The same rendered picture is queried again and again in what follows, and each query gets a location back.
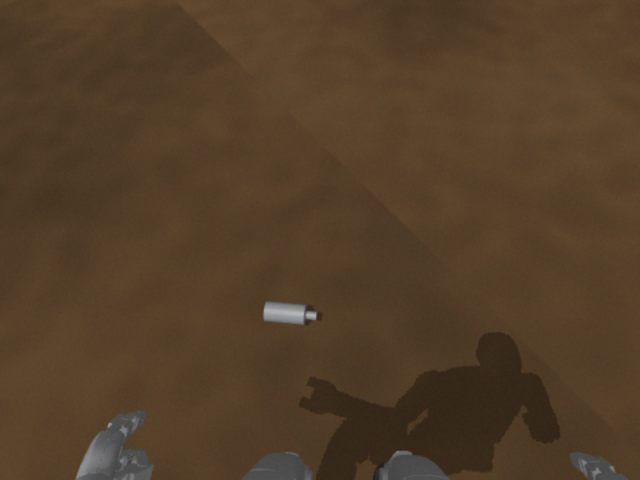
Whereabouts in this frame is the bottle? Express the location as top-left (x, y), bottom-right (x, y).
top-left (263, 301), bottom-right (317, 325)

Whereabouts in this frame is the right robot hand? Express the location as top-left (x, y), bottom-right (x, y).
top-left (569, 452), bottom-right (628, 480)

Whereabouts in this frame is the left robot hand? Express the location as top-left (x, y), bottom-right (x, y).
top-left (76, 410), bottom-right (154, 480)

